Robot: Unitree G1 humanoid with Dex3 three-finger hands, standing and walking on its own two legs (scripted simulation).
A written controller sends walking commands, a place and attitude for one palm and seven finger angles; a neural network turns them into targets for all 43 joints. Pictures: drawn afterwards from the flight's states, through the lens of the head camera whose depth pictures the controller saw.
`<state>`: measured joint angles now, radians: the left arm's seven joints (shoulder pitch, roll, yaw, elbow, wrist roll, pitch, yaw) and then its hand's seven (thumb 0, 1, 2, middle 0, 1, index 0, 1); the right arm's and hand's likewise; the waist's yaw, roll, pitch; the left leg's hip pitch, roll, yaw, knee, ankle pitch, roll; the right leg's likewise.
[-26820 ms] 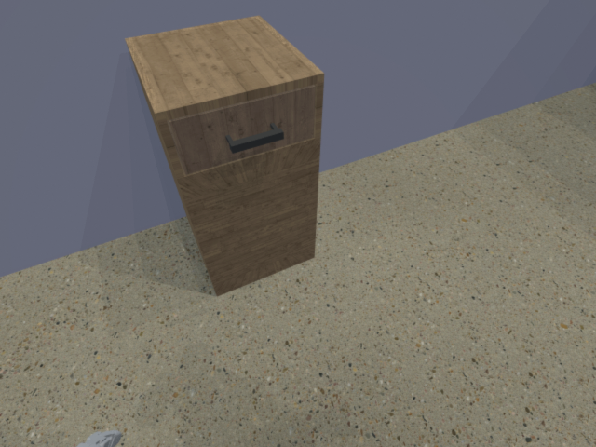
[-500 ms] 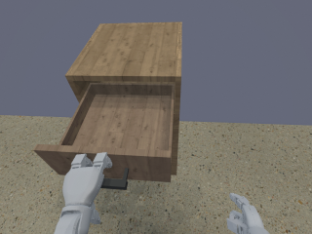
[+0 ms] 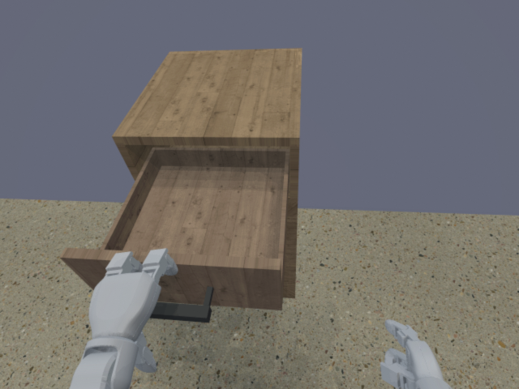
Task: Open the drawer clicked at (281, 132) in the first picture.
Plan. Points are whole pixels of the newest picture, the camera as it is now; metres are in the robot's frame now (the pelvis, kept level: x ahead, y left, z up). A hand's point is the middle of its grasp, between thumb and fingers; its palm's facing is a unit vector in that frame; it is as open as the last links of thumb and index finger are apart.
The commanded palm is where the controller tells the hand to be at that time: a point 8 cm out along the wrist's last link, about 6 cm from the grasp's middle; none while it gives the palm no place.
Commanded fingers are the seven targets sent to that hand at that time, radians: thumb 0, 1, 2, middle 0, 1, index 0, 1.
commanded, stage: lift the hand off the handle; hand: left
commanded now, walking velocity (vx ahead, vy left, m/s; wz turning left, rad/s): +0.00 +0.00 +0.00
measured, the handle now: (173, 300) +0.27 +0.19 -0.05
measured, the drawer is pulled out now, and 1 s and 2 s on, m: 0.30 0.30 0.30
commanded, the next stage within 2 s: draw the hand back to the body in 0.92 s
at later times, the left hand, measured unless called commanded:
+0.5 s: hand (143, 298) +0.23 +0.19 +0.06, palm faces +0.06 -0.15 -0.99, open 13.9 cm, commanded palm +0.20 +0.19 +0.13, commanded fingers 0.00 -0.50 0.30 -0.30 -1.20 -0.30 -1.20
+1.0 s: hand (137, 290) +0.23 +0.19 +0.09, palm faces +0.06 -0.17 -0.98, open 13.9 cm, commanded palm +0.20 +0.19 +0.15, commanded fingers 0.00 -0.50 0.30 -0.30 -1.20 -0.30 -1.20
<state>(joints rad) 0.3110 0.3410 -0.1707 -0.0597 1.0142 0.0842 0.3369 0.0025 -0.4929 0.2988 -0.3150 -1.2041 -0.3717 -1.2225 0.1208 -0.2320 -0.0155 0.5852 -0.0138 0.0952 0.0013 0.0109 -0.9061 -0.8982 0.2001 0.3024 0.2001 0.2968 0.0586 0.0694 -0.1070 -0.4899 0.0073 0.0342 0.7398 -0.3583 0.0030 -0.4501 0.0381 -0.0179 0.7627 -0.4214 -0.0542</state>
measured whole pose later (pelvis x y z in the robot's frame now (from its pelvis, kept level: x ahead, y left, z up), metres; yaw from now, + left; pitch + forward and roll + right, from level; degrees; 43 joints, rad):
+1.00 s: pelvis +0.01 +0.00 +0.01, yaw -1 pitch +3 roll +1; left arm 0.38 0.38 -0.16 -0.33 0.96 0.12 0.16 0.00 -0.49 0.30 -0.31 -1.20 -0.32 -1.20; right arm 0.11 -0.24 0.01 0.54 0.01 0.11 0.05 0.01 -0.91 -0.90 0.20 0.30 0.20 0.30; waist 0.09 0.10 -0.09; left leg -0.34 0.01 0.04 0.61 -0.32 0.01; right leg -0.30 0.04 0.00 0.62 -0.37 -0.05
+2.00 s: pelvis +0.02 +0.02 +0.03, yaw +1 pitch -2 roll +0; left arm 0.55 0.31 0.19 -0.50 -0.04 -0.09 0.12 0.00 -0.13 0.46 -0.28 -0.96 -0.28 -0.96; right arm 0.21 -0.20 0.05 0.61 0.01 -0.13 -0.06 0.01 -0.90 -0.90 0.20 0.30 0.20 0.30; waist 0.04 0.05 0.00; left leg -0.17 -0.01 0.02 0.49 -0.28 0.03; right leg -0.10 0.02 -0.02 0.45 -0.31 -0.02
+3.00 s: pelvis +0.01 +0.01 +0.03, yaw +1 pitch +2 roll -1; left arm 0.63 0.37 0.33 -0.54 -0.05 -0.16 0.10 0.02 0.89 0.90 -0.21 -0.31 -0.21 -0.30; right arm 0.15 -0.25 -0.02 0.56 0.03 -0.01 -0.06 0.01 -0.90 -0.90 0.20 0.30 0.20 0.30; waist -0.01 0.05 0.03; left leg -0.27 0.01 0.02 0.48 -0.24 0.01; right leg -0.20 0.04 -0.03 0.44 -0.27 -0.04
